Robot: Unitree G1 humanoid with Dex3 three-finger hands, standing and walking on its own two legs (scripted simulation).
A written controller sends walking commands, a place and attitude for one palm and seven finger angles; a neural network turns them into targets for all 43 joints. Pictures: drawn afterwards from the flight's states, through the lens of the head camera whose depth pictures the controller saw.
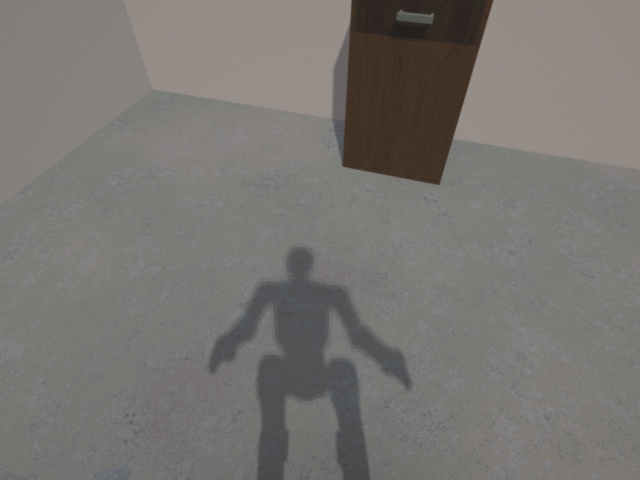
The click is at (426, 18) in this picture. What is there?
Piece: drawer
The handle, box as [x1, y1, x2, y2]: [396, 10, 433, 23]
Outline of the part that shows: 396,18 398,20 431,23 433,13 427,15 408,13 400,10 397,13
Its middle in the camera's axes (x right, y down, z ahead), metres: +0.35 -0.82 +1.42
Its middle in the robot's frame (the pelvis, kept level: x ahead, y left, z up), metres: +1.63 -0.28 +0.00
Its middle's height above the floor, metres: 0.77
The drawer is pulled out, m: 0.00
